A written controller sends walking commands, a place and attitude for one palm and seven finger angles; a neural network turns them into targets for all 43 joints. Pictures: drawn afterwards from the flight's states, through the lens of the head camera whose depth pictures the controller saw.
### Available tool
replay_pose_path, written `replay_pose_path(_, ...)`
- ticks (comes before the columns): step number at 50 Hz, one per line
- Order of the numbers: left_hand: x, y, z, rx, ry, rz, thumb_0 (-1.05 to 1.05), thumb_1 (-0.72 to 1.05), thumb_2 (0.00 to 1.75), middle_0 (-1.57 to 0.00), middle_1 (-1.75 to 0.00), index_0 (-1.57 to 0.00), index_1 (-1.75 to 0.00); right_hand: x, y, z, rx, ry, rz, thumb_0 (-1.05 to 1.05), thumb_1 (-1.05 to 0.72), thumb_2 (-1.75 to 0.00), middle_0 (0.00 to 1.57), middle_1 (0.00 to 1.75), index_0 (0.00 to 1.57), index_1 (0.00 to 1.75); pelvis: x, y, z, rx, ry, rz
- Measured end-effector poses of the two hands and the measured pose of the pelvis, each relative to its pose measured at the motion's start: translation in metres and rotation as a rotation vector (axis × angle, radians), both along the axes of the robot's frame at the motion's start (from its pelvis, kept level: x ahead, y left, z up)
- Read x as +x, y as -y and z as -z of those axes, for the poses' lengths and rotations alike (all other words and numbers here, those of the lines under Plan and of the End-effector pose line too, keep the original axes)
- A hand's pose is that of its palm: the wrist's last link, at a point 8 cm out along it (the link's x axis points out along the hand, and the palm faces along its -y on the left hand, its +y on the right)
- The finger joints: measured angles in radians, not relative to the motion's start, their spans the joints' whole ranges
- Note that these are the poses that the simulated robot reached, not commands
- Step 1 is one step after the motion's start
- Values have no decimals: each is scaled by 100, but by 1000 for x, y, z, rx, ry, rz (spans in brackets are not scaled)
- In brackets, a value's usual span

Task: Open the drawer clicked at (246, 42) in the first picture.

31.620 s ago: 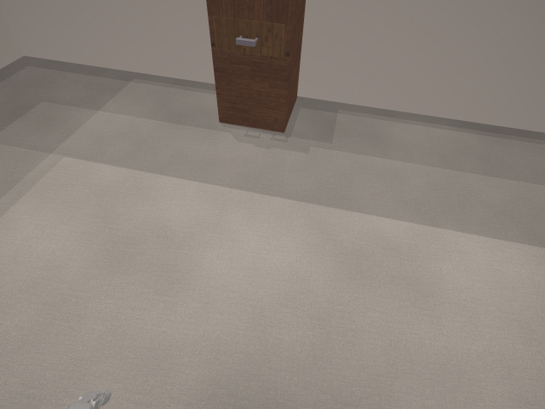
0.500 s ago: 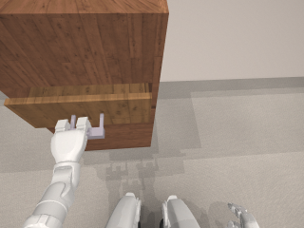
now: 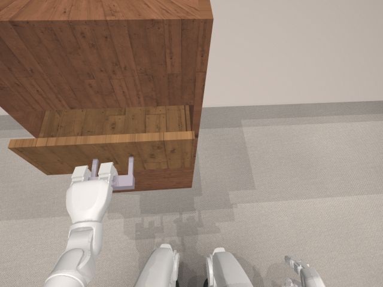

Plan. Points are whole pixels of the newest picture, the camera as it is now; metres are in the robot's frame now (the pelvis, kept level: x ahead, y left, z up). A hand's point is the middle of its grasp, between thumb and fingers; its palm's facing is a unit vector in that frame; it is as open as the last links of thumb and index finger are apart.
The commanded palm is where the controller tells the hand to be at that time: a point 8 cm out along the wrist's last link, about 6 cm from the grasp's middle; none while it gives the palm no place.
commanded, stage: pull the drawer open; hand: left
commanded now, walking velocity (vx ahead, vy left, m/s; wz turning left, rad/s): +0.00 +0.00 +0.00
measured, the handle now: (112, 173) +0.36 +0.21 -0.07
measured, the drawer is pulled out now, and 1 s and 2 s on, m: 0.09 0.16 0.21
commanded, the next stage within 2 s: none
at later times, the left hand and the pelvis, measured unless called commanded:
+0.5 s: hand (98, 220) +0.26 +0.22 -0.09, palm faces -0.05 -0.08 -1.00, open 6.2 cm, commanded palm +0.22 +0.22 -0.04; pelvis -0.01 -0.01 -0.01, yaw +1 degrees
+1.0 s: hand (96, 237) +0.22 +0.22 -0.09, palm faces -0.09 -0.10 -0.99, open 6.3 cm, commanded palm +0.18 +0.20 -0.04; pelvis +0.00 -0.01 -0.01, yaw +1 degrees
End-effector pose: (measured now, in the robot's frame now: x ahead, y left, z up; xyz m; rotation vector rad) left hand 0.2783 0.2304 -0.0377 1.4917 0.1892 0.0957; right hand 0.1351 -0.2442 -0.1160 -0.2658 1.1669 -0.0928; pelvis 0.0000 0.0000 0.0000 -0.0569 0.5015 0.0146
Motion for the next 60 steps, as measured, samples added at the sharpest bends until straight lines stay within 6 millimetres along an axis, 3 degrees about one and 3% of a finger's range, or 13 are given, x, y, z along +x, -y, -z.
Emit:
replay_pose_path(19, -32, 4, 0, -3, 2, -4, 2, 69, 73, -34, -134, -34, -130, 25, -4, 1, 12, 90, -45, 1, -90, -90, 21, 30, 20, 30, -7, 6, 5, 11, 15, -3)
replay_pose_path(60, -85, 12, -2, -25, -39, -25, 2, 70, 73, -31, -131, -32, -127, 72, -18, 5, 55, 201, -147, 1, -90, -90, 21, 30, 20, 30, 1, 13, 14, 24, 8, -11)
